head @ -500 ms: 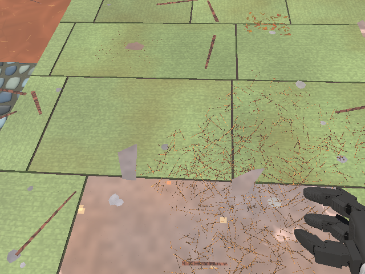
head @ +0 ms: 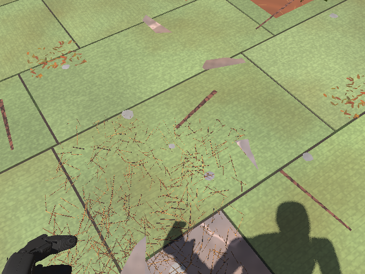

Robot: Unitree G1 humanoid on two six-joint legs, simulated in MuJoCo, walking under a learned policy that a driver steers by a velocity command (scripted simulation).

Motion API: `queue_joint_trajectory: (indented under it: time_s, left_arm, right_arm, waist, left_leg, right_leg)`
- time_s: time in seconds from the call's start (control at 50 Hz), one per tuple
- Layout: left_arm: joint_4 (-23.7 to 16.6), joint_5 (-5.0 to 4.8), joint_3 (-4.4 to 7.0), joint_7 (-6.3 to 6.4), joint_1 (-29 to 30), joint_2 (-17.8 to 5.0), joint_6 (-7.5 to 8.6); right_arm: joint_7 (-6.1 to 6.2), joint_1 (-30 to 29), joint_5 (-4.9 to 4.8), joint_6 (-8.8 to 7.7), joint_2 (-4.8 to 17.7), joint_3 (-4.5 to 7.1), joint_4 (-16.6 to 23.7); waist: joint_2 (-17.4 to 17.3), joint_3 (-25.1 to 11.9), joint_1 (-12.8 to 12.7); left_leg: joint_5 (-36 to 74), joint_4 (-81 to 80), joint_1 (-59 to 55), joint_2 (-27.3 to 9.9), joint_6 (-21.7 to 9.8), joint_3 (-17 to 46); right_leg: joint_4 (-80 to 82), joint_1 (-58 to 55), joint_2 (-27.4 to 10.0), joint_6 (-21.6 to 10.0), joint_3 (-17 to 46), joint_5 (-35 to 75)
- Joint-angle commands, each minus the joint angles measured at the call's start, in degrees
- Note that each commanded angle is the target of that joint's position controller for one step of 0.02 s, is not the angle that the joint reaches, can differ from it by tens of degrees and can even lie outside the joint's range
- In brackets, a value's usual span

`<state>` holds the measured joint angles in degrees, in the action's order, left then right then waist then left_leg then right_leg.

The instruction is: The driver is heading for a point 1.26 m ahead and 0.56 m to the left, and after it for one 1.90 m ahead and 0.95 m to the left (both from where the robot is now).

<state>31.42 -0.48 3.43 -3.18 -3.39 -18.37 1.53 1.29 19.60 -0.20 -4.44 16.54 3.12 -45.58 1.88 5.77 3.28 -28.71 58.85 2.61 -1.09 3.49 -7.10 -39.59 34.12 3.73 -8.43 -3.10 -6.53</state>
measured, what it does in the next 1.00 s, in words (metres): walks ahead, turning left: left foot, then right foot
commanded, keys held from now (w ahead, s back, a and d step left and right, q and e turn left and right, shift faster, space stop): q+shift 1.00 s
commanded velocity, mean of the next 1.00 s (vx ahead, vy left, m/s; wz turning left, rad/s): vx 0.09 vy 0.00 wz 0.57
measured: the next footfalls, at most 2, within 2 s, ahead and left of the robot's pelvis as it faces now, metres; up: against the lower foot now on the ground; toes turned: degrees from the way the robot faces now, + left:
left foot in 0.52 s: +0.19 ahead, +0.21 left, +0.00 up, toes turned +17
right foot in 0.96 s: +0.36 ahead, +0.05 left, +0.00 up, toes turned +47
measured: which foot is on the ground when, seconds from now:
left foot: up 0.00-0.50, down 0.52-0.96, up 0.98-1.00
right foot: down 0.00-0.52, up 0.54-0.94, down 0.96-1.00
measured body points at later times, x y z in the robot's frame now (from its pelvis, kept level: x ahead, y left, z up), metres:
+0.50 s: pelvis +0.16 +0.07 +0.04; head +0.19 +0.09 +0.49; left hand +0.27 +0.37 -0.07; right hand +0.34 -0.17 -0.06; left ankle +0.15 +0.20 -0.68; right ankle +0.16 -0.03 -0.69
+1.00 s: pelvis +0.23 +0.09 +0.04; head +0.26 +0.11 +0.49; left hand +0.19 +0.42 -0.05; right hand +0.56 -0.02 -0.03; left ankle +0.14 +0.19 -0.68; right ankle +0.33 +0.03 -0.70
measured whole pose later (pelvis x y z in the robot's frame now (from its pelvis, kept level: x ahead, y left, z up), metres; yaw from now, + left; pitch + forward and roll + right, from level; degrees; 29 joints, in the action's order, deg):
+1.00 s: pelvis +0.23 +0.09 +0.04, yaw +40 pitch +3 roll -1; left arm 42.5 0.9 4.9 0.3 -4.3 -16.9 1.1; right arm 2.1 7.5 -1.2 3.6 20.4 5.8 -31.4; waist -2.8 1.4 0.6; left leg -26.3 42.9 22.0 8.5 0.2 18.0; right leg -28.3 20.5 4.4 -0.4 5.3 -10.5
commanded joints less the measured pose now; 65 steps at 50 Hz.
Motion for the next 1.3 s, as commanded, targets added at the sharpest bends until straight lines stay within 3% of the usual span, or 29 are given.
queue_joint_trajectory:
  time_s: [0.02,0.04,0.06,0.1,0.16,0.2,0.32,0.44,0.5,0.52,0.54,0.56,0.58,0.6,0.62,0.64,0.76,0.92,0.94,0.96,0.98,1.0,1.02,1.04,1.06,1.12,1.18,1.24,1.3]
  left_arm:
    - [-4.3,3.39,3.41,1.09,-11.2,-10.9,0.41]
    - [-3.3,2.05,2.58,0.78,-8.2,-8.9,1.05]
    - [-2.1,0.52,1.50,1.07,-6.1,-5.4,1.66]
    - [0.3,1.67,0.31,1.23,-4.5,-3.5,2.23]
    - [4.8,3.02,-0.37,1.88,-5.0,-2.3,3.23]
    - [5.9,3.11,0.25,2.63,-3.7,-3.7,2.76]
    - [7.2,2.31,1.15,4.70,-3.6,-4.6,-0.42]
    - [7.4,1.03,2.20,5.26,-3.6,-5.8,-2.43]
    - [7.7,-0.86,2.67,5.33,-2.7,-5.8,-2.64]
    - [8.6,-0.78,2.61,5.03,-5.1,-4.6,-2.23]
    - [5.2,1.85,1.98,4.61,-3.4,-2.5,-1.48]
    - [3.1,3.08,1.46,4.25,2.0,-2.0,-0.82]
    - [3.4,1.82,1.91,3.86,3.5,-3.8,-0.52]
    - [3.9,0.80,1.85,4.05,3.3,-3.3,-0.35]
    - [4.6,0.85,1.87,4.59,2.5,-3.2,-0.40]
    - [4.7,1.05,2.12,5.03,2.8,-3.8,-0.52]
    - [6.0,0.17,1.35,4.53,3.4,-2.0,-0.41]
    - [7.3,0.00,2.93,3.23,0.2,-4.9,0.71]
    - [8.1,0.07,3.45,3.25,-2.0,-5.5,0.87]
    - [7.8,0.73,4.19,3.61,-2.9,-8.3,0.57]
    - [7.5,2.40,4.38,3.88,-1.2,-11.1,-0.12]
    - [6.4,2.98,4.08,3.95,-0.5,-8.7,0.13]
    - [5.2,2.53,3.27,4.47,1.5,-5.5,0.12]
    - [4.8,1.91,2.82,5.07,3.2,-3.9,-0.34]
    - [4.6,1.26,2.57,5.75,3.7,-3.5,-0.72]
    - [6.1,1.55,2.40,6.51,-1.0,-4.8,-1.54]
    - [7.7,1.34,2.44,5.34,-4.2,-6.1,-1.67]
    - [8.5,0.25,1.38,3.27,-2.3,-4.4,-1.32]
    - [9.4,-1.84,2.17,2.58,-4.9,-8.0,-1.30]
  right_arm:
    - [-1.25,2.2,-0.24,-2.59,11.4,0.36,8.1]
    - [-0.69,-2.3,-1.35,-1.71,11.0,0.55,8.7]
    - [0.43,-2.4,-0.73,-0.42,9.7,0.29,7.6]
    - [0.96,-0.1,-1.00,2.28,9.1,0.27,5.9]
    - [1.20,0.2,-0.72,3.04,4.8,-0.50,5.0]
    - [1.10,-1.1,-0.62,3.32,4.5,-0.45,4.9]
    - [0.21,-9.6,-1.19,5.32,6.3,0.71,8.5]
    - [-2.10,-10.2,-1.10,5.97,5.0,1.09,10.6]
    - [-3.05,-5.7,-1.21,5.78,5.1,1.94,9.8]
    - [-2.31,-2.6,-0.66,5.60,8.4,3.33,9.2]
    - [-1.08,0.4,0.05,5.43,18.3,5.98,10.0]
    - [-1.37,1.4,1.66,4.71,17.1,5.40,11.4]
    - [-1.84,1.1,1.56,3.98,15.2,5.07,11.6]
    - [-1.45,-1.8,0.34,3.62,13.9,5.08,11.8]
    - [-0.97,-4.8,-1.18,4.02,12.3,4.74,12.4]
    - [-0.23,-7.3,-1.87,4.63,11.1,4.32,13.3]
    - [1.80,-8.7,-1.30,6.57,12.5,5.15,15.3]
    - [1.40,-13.5,-1.53,7.60,12.1,5.18,18.0]
    - [1.30,-14.3,-1.64,7.65,11.2,4.81,18.5]
    - [1.07,-10.7,-1.02,7.76,7.8,3.80,18.3]
    - [0.72,-6.1,-0.92,7.54,5.9,3.19,19.2]
    - [0.35,-5.3,-0.28,6.85,11.7,4.62,18.4]
    - [0.14,-6.6,-0.87,6.88,14.6,5.59,17.1]
    - [0.23,-7.0,-0.97,7.38,14.2,5.75,16.2]
    - [0.23,-7.0,-0.81,7.81,13.0,5.45,16.0]
    - [-0.12,-10.2,-1.11,7.49,7.8,3.29,17.7]
    - [0.24,-11.9,0.19,6.59,4.8,1.57,18.1]
    - [0.26,-9.5,0.75,6.30,2.6,0.56,15.3]
    - [0.45,-6.9,0.32,6.35,6.4,2.05,13.4]
  waist:
    - [1.6,-37.1,-8.3]
    - [-4.2,-25.9,-6.1]
    - [-9.1,-20.6,-3.7]
    - [-5.7,-14.3,-0.9]
    - [-1.7,-13.5,-0.6]
    - [-0.6,-13.8,-0.9]
    - [2.1,-9.1,-4.8]
    - [4.2,-9.8,-5.2]
    - [3.1,-11.3,-2.1]
    - [-2.2,-11.5,-1.1]
    - [-20.3,-12.9,-2.1]
    - [-20.1,-18.4,0.6]
    - [-11.7,-19.4,1.6]
    - [-8.2,-17.4,-0.3]
    - [-5.8,-15.2,-1.8]
    - [-6.7,-14.4,-2.8]
    - [-9.2,-15.6,-3.2]
    - [-13.6,-13.3,-4.4]
    - [-12.7,-13.3,-5.3]
    - [-4.9,-15.7,-3.6]
    - [12.7,-14.3,0.8]
    - [12.3,-12.8,-0.1]
    - [8.0,-10.9,-0.7]
    - [5.2,-9.1,-0.6]
    - [4.4,-8.4,-1.1]
    - [4.4,-7.8,-3.9]
    - [5.5,-11.6,-5.2]
    - [8.4,-11.9,-4.0]
    - [8.3,-9.6,-2.5]
  left_leg:
    - [-3.2,35.4,34.5,2.4,-1.2,17.0]
    - [0.8,29.0,36.4,0.0,-1.2,14.6]
    - [3.6,23.7,35.1,-3.7,-0.8,13.7]
    - [4.1,17.5,26.0,-6.2,0.0,13.2]
    - [7.1,7.9,20.2,-5.7,1.3,12.6]
    - [13.4,1.8,21.5,-5.8,1.9,11.9]
    - [16.0,-5.5,29.9,-7.1,2.3,9.8]
    - [9.4,-14.2,28.6,-5.0,-0.1,4.9]
    - [18.8,-29.5,18.4,-1.3,-3.9,2.0]
    - [32.5,-35.3,10.8,-1.7,-6.8,7.1]
    - [64.7,-33.3,-3.0,-15.6,-15.1,28.4]
    - [70.4,-34.1,-9.3,-21.0,-24.7,39.4]
    - [67.6,-34.5,-10.2,-18.9,-23.7,35.0]
    - [62.6,-33.7,-9.1,-15.2,-20.5,30.8]
    - [58.6,-33.9,-6.7,-13.0,-18.0,28.3]
    - [55.5,-34.6,-4.0,-11.7,-16.6,27.4]
    - [50.4,-33.9,0.9,-7.8,-14.5,29.9]
    - [35.3,-31.1,8.6,-3.3,-11.0,38.8]
    - [29.2,-29.1,11.8,-1.1,-9.3,37.9]
    - [10.4,-20.6,17.7,3.2,-7.0,33.3]
    - [-10.5,-8.7,29.1,11.7,-4.1,22.8]
    - [-8.4,3.6,33.1,6.1,-1.5,20.5]
    - [-3.5,8.0,33.1,3.5,-0.7,18.5]
    - [0.8,10.0,33.0,2.2,0.0,17.2]
    - [3.9,12.9,33.7,1.5,0.6,15.8]
    - [6.0,9.7,34.2,0.5,1.6,11.1]
    - [1.2,-1.6,28.3,0.9,1.6,11.8]
    - [4.0,-20.1,15.2,1.1,1.4,9.0]
    - [19.1,-39.6,3.5,3.6,-1.3,7.5]
  right_leg:
    - [15.0,-55.5,-25.3,-19.2,46.1,29.0]
    - [17.4,-44.3,-22.3,-15.9,38.9,22.1]
    - [17.7,-35.8,-20.1,-12.4,33.6,19.2]
    - [19.3,-19.2,-17.6,-10.2,24.6,25.9]
    - [20.9,-12.2,-15.1,-9.3,12.3,36.2]
    - [21.2,-14.9,-14.1,-7.8,7.2,34.2]
    - [24.7,-22.6,-18.1,-7.3,6.0,10.0]
    - [19.1,-31.0,-22.0,-4.8,2.9,18.2]
    - [9.6,-30.5,-20.2,0.7,-2.3,21.3]
    - [0.4,-25.0,-15.9,5.0,-5.3,14.9]
    - [-17.5,-5.1,-7.6,11.0,-8.1,-12.2]
    - [-28.6,7.3,-0.6,12.7,1.8,-32.2]
    - [-33.0,8.9,-1.9,11.6,7.5,-30.6]
    - [-31.9,10.1,-2.7,10.9,8.5,-25.8]
    - [-28.6,10.6,-3.4,11.1,8.5,-22.2]
    - [-25.3,8.5,-3.9,11.4,9.0,-19.3]
    - [-7.9,0.0,0.7,13.7,9.9,-11.8]
    - [12.3,-14.8,1.2,11.4,10.8,-5.9]
    - [18.6,-21.1,-0.9,10.5,10.4,0.5]
    - [20.3,-29.8,-11.3,6.6,18.8,2.8]
    - [22.3,-32.9,-23.1,-2.6,34.1,13.0]
    - [23.2,-30.0,-28.1,-7.4,38.3,11.7]
    - [22.6,-27.1,-24.6,-6.2,30.8,7.5]
    - [22.3,-25.0,-20.2,-3.7,24.1,2.3]
    - [22.4,-24.5,-18.3,-2.6,20.3,0.9]
    - [23.1,-25.9,-16.2,-4.2,14.1,8.2]
    - [20.8,-29.4,-16.9,-6.0,13.8,16.3]
    - [19.9,-24.3,-14.4,-4.6,12.3,14.8]
    - [16.2,-19.4,-12.9,-1.3,15.3,13.5]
